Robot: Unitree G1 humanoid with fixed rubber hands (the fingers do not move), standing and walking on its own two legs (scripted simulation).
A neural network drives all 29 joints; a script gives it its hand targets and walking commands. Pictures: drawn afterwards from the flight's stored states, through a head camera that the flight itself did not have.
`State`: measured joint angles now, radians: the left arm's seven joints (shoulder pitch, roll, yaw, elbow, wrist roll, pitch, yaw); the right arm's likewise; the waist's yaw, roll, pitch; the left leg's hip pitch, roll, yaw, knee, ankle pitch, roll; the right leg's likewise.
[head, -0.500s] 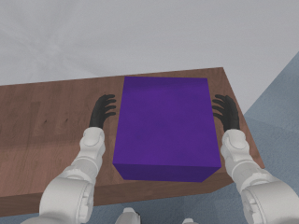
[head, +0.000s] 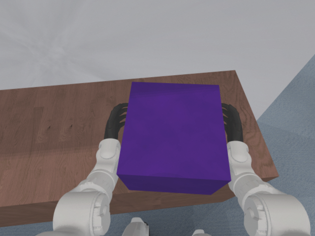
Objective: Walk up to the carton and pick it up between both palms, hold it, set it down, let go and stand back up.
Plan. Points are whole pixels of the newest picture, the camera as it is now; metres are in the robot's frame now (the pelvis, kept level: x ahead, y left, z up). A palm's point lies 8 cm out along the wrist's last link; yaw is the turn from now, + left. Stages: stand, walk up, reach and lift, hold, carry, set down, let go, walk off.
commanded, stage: reach and lift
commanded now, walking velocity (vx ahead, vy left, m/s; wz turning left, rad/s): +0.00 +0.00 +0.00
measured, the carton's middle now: (172, 139) +0.38 +0.00 -0.03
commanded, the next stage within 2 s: none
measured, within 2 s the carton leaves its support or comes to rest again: leaves its support in 1.56 s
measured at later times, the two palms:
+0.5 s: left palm (112, 136) +0.38 +0.16 -0.02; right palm (234, 140) +0.36 -0.16 -0.01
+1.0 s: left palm (112, 136) +0.38 +0.16 -0.02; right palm (234, 141) +0.36 -0.16 -0.01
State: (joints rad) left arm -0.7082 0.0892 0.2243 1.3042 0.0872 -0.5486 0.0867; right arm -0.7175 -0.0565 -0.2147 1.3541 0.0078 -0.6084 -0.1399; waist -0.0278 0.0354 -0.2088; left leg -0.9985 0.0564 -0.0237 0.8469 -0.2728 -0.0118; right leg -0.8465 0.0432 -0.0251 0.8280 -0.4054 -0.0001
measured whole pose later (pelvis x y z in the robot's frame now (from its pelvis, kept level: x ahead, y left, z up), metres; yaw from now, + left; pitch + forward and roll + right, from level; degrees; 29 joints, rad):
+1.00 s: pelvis +0.01 +0.00 +0.02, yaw +1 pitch +25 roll -3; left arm -0.73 0.10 0.20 1.49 0.11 -0.72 0.11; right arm -0.63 -0.01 -0.41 1.32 -0.19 -0.69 -0.13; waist -0.03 0.02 -0.20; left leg -0.93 0.05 -0.02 0.72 -0.22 -0.01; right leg -0.78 0.03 -0.04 0.71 -0.35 0.00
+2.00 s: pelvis +0.02 +0.00 +0.04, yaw +2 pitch +14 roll -1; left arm -0.46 0.10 -0.06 0.97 -0.13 -0.29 0.14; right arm -0.37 -0.10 0.04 0.70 0.17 -0.13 -0.22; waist -0.06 0.06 -0.23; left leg -0.59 0.01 -0.05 0.51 -0.17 -0.02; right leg -0.45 0.01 -0.01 0.51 -0.30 0.00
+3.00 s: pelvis +0.02 -0.01 +0.06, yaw +1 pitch +1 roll +0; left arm -0.37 0.05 0.09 0.30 0.04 0.36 0.10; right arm -0.40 -0.12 0.03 0.41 0.20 0.27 -0.22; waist -0.02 -0.02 -0.09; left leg -0.24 0.01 -0.05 0.34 -0.12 -0.02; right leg -0.10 0.01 0.01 0.32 -0.24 0.00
